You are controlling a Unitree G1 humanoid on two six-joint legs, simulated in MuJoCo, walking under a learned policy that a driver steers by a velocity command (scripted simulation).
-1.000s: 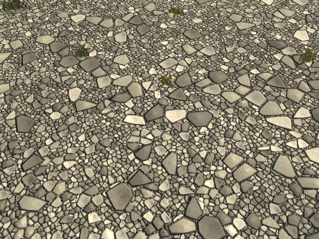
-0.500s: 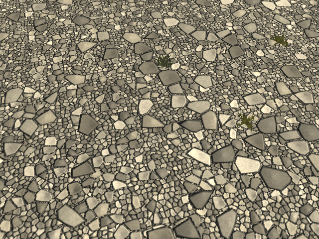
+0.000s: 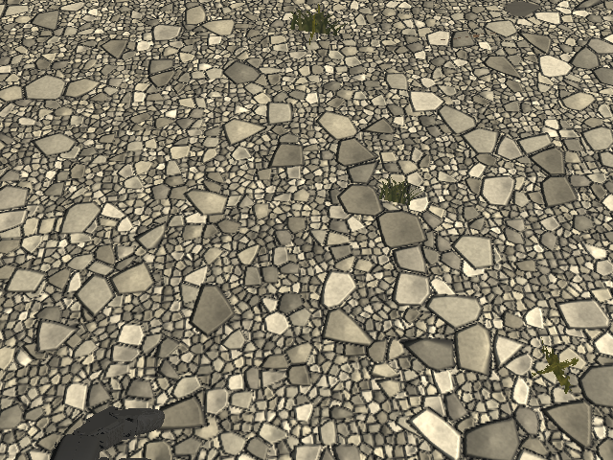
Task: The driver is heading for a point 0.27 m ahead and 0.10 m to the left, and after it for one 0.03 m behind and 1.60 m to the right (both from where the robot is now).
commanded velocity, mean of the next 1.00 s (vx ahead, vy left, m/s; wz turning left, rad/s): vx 0.22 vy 0.00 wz -0.20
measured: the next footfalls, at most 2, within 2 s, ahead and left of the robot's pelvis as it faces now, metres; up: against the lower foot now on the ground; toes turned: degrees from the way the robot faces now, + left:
left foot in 0.44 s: +0.34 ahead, +0.11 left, +0.00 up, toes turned +1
right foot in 0.88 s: +0.24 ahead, -0.10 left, +0.00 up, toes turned -17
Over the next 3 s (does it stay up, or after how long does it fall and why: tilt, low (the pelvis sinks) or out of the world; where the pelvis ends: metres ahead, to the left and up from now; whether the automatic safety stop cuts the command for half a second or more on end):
stays up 0.54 -0.71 0.00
